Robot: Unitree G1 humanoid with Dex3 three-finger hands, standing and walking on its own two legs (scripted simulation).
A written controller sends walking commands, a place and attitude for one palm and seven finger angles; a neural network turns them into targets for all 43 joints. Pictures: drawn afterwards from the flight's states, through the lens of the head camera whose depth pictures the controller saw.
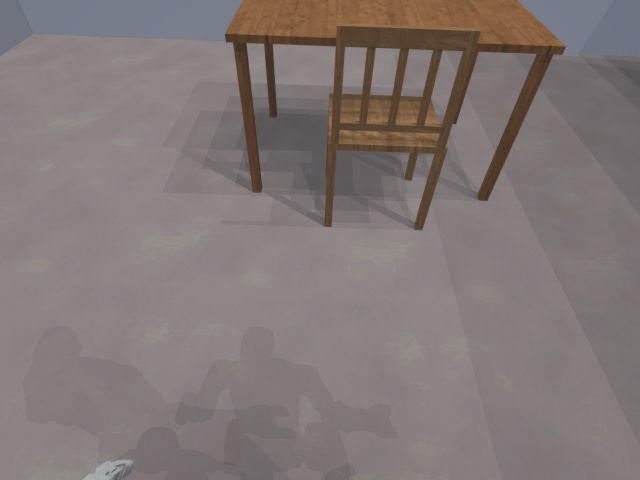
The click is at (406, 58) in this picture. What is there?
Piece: chair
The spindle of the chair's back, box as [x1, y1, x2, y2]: [388, 48, 408, 124]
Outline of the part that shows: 408,48 400,48 388,124 394,124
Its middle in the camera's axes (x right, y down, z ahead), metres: +0.25 -0.50 +1.28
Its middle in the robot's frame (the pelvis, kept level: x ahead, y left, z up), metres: +1.30 -0.20 -0.11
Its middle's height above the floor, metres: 0.66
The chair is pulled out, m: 0.00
